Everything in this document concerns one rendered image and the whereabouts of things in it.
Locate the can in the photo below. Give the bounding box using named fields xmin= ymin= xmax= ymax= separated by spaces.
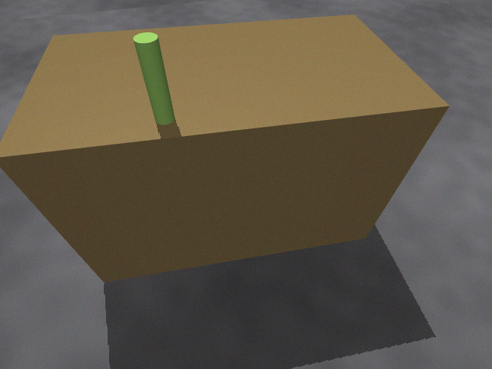
xmin=133 ymin=32 xmax=175 ymax=125

